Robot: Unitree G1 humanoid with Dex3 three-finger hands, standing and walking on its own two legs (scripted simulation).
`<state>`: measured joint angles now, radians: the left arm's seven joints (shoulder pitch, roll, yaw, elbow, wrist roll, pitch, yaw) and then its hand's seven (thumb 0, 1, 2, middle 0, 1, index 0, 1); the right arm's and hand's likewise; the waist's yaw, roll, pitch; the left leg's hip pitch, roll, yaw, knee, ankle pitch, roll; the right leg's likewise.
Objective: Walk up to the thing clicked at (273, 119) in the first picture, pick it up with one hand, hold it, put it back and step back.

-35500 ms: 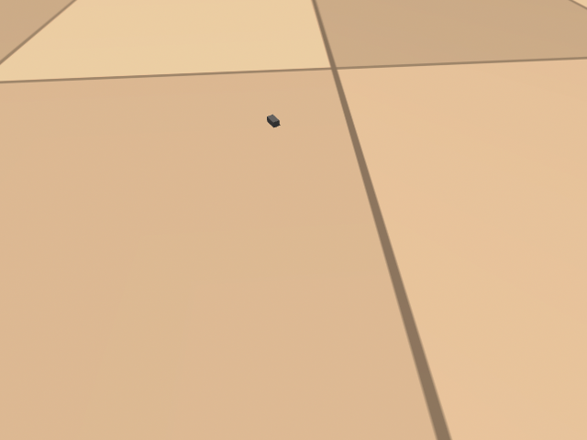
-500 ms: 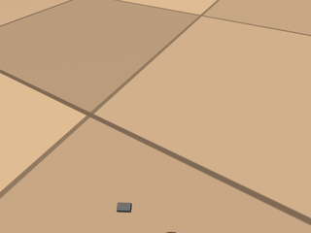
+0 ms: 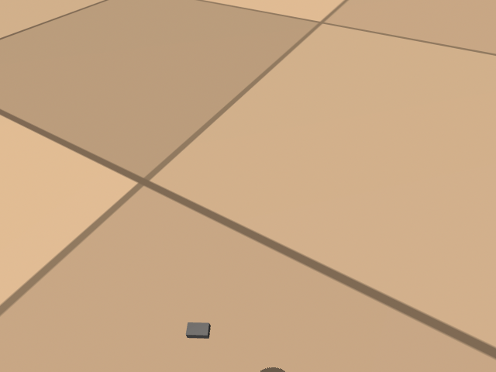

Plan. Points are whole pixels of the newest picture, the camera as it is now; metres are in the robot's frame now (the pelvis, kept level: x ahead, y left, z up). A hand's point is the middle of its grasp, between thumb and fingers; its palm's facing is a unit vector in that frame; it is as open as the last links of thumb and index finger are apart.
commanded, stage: stand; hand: left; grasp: from above
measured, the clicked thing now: (198, 330) +0.44 +0.23 -0.76
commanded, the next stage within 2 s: rise first in 0.52 s
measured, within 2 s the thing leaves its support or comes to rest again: neither
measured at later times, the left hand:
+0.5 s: hand out of the picture +0.07 +0.26 -0.16, palm faces -0.02 -0.94 -0.35, open 7.4 cm
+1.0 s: hand out of the picture +0.14 +0.26 -0.18, palm faces -0.06 -0.92 -0.38, open 11.3 cm
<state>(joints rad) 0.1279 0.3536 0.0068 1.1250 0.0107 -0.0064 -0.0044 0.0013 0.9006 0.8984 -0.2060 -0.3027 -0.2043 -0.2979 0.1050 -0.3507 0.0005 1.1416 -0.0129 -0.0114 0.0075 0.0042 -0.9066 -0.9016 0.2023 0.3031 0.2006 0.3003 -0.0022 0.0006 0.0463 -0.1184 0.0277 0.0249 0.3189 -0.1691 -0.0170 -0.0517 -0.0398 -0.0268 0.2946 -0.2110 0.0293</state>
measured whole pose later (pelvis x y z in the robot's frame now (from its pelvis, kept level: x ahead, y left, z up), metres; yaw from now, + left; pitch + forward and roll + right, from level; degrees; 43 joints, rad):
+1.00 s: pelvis -0.01 +0.00 -0.03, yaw +0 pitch +9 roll -1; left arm 0.01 0.33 0.16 0.93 0.15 0.10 -0.02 0.00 0.01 0.87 -0.21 -0.82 -0.21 -0.82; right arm 0.26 -0.24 -0.03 0.71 0.02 -0.04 0.00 0.01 -0.88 -0.89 0.20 0.30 0.20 0.30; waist -0.04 0.00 -0.03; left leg -0.54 0.05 0.01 0.71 -0.32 -0.02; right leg -0.47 -0.03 -0.02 0.69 -0.37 0.02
